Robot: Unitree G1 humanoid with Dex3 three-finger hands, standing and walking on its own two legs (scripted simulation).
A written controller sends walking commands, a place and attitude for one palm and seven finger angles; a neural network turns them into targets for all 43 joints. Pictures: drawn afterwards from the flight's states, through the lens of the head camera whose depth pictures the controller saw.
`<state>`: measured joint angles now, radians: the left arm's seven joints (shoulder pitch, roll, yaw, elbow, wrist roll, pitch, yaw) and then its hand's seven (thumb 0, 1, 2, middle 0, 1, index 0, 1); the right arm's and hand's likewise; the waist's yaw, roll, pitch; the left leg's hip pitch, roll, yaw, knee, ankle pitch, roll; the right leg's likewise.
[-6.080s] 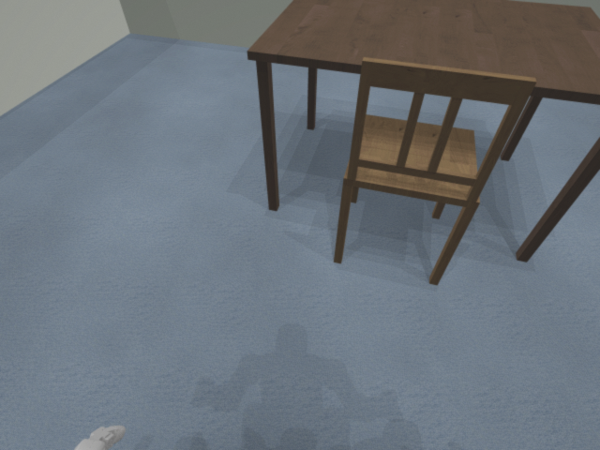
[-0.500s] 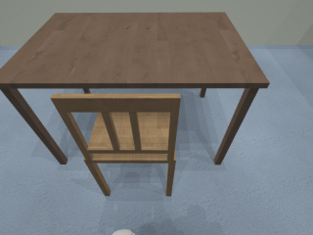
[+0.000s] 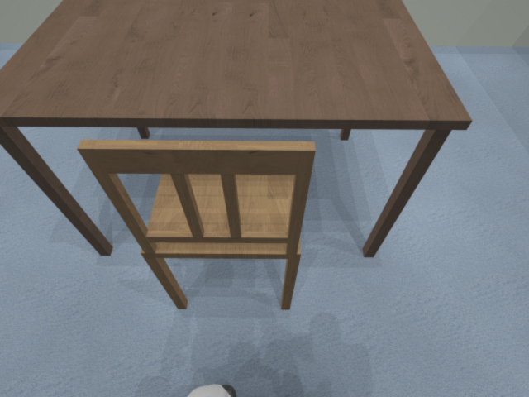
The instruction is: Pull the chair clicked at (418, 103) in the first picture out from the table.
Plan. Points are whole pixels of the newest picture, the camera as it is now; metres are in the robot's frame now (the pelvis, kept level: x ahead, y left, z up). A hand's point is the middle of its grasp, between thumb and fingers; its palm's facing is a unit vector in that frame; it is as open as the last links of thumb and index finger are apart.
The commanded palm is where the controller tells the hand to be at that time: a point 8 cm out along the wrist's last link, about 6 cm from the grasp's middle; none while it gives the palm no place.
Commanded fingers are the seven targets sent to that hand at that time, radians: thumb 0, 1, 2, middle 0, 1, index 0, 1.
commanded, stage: come to a stop and stand still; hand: left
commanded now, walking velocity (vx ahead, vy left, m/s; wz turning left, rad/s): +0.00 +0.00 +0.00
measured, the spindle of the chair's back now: (189, 206) +0.48 +0.20 -0.10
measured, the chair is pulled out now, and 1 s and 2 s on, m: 0.00 0.00 0.00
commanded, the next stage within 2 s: look again from close up in 0.80 s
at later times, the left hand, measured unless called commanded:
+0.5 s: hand out of the picture -0.05 +0.14 -0.17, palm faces +0.07 -0.98 -0.18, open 7.3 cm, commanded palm none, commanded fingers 0.00 0.90 0.90 -0.20 -0.30 -0.20 -0.30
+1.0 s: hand out of the picture -0.09 +0.14 -0.17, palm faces +0.04 -0.99 -0.15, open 7.4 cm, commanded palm none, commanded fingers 0.00 0.90 0.90 -0.20 -0.30 -0.20 -0.30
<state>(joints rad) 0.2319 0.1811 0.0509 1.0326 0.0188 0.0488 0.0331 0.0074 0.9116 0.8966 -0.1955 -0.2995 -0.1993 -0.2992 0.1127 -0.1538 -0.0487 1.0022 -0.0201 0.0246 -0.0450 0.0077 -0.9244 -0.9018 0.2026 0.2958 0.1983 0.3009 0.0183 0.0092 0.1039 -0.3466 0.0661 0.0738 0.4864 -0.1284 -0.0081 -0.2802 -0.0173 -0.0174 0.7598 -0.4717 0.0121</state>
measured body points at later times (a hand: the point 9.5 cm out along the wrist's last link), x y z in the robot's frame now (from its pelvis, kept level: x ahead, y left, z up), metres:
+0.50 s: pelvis -0.05 -0.03 +0.01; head -0.04 -0.03 +0.46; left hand -0.05 +0.19 -0.15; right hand -0.06 -0.24 -0.15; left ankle -0.04 +0.10 -0.73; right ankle -0.04 -0.13 -0.73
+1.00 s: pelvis -0.05 -0.01 +0.01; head -0.04 -0.01 +0.46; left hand -0.09 +0.19 -0.16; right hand -0.06 -0.22 -0.16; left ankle -0.04 +0.10 -0.73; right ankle -0.04 -0.13 -0.73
